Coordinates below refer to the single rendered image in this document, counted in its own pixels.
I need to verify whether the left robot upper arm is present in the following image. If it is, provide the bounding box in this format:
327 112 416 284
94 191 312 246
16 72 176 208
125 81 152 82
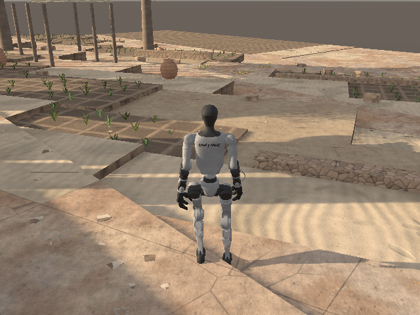
182 133 196 171

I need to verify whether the robot left thigh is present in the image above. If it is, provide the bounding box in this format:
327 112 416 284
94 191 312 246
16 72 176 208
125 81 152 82
188 182 204 221

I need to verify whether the robot right shin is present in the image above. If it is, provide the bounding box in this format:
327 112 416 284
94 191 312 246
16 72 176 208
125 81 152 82
222 218 232 259

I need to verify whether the right robot hand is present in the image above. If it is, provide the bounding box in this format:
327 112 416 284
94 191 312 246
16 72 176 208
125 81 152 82
232 186 243 201

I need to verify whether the left robot hand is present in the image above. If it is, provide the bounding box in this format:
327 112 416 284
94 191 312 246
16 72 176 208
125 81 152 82
177 192 192 210

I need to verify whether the robot right forearm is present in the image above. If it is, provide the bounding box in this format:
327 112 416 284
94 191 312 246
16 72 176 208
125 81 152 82
230 160 242 188

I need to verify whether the robot left forearm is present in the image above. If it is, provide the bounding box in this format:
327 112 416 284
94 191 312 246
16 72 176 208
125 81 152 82
177 162 189 193

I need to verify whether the right robot upper arm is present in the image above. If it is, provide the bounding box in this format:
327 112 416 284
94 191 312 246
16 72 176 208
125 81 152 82
223 133 238 170

